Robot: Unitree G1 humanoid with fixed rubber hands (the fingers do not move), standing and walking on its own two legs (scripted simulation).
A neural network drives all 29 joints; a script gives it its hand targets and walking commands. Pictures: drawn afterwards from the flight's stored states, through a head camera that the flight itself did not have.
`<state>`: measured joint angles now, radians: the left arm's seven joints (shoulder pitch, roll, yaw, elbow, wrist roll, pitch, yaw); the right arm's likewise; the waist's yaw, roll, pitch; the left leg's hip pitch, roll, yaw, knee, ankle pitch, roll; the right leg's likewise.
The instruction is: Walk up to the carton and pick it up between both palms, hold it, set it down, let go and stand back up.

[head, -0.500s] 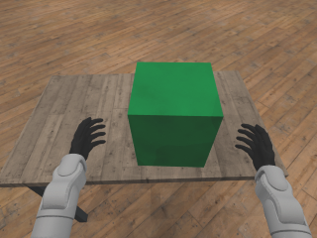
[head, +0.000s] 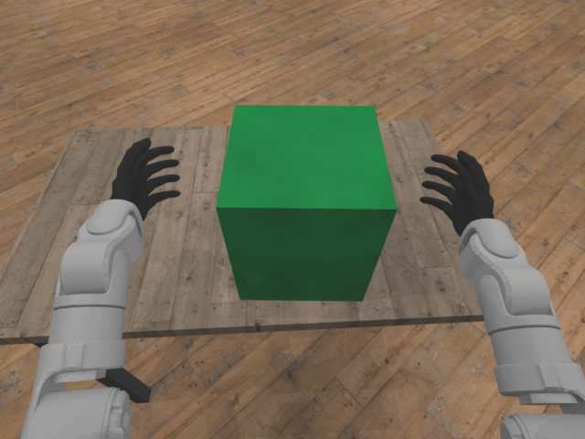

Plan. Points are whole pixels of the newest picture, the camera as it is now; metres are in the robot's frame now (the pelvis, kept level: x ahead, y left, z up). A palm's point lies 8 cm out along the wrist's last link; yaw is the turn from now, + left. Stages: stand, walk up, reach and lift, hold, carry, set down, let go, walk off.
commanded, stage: reach and lift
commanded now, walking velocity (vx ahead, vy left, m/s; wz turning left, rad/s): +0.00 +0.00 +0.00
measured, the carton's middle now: (302, 209) +0.43 +0.00 +0.03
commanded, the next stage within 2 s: none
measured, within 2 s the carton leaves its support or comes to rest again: neither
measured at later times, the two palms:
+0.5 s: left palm (130, 134) +0.42 +0.22 +0.19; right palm (468, 148) +0.42 -0.21 +0.17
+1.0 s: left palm (159, 189) +0.42 +0.21 +0.09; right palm (428, 196) +0.42 -0.19 +0.08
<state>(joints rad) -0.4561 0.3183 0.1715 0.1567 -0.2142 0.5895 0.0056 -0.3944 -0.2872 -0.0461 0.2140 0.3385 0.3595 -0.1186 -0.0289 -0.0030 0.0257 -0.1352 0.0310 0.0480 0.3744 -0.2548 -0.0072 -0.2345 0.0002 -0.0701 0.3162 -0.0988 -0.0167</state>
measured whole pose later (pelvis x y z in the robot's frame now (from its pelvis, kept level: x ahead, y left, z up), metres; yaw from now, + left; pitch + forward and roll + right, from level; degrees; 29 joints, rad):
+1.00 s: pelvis +0.00 +0.00 +0.00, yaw +2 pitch +9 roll -1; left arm -0.86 0.29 0.05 1.03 -0.18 0.11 0.02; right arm -0.78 -0.20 -0.11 0.94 0.18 0.10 -0.11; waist -0.03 0.02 -0.07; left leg -0.33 0.02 0.01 0.43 -0.25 -0.01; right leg -0.40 -0.01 -0.11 0.34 -0.09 -0.02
